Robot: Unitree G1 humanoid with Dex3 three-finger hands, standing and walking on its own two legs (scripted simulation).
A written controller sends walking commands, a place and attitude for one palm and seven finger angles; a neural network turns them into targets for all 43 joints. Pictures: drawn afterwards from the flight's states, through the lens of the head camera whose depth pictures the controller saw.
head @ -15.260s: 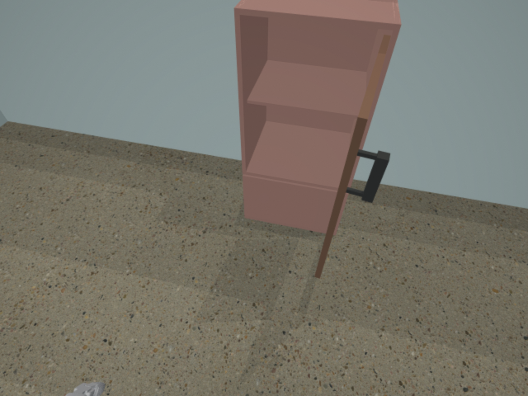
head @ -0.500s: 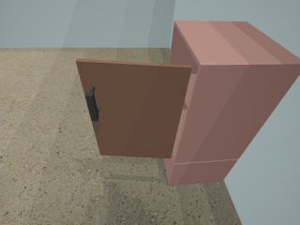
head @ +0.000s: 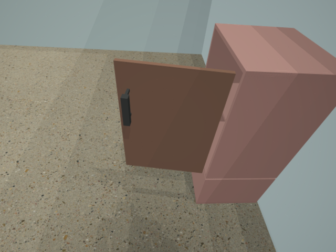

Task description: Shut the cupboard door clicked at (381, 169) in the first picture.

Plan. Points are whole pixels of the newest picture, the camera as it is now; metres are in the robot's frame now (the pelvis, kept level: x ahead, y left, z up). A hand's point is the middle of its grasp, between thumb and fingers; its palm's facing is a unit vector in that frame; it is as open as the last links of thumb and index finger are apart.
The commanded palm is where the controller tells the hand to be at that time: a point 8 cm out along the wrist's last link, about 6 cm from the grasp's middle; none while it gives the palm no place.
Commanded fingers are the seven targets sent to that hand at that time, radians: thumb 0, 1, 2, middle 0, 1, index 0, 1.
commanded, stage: come to a stop and stand still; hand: left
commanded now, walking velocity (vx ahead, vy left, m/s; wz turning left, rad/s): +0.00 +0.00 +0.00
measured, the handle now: (127, 107) +0.61 +0.19 -0.02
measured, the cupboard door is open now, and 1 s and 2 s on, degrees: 82 82 82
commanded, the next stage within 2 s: look again from close up in 0.94 s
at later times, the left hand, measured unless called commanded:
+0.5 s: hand out of the picture -0.12 +0.23 -0.18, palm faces +0.04 -0.98 -0.21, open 7.4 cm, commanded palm none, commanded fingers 0.00 0.90 0.90 -0.20 -0.30 -0.20 -0.30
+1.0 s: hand out of the picture -0.07 +0.26 -0.16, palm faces +0.01 -0.99 -0.16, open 7.4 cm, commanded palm none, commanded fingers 0.00 0.90 0.90 -0.20 -0.30 -0.20 -0.30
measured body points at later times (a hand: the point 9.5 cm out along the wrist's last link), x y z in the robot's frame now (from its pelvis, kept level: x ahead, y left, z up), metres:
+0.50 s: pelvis -0.11 +0.04 +0.00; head -0.14 +0.06 +0.45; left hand -0.12 +0.28 -0.16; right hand -0.11 -0.19 -0.15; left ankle +0.01 +0.10 -0.68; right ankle -0.14 -0.03 -0.74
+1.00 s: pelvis -0.14 +0.07 +0.01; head -0.14 +0.09 +0.46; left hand -0.07 +0.31 -0.14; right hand -0.19 -0.13 -0.14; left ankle -0.13 +0.21 -0.73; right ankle -0.08 -0.06 -0.67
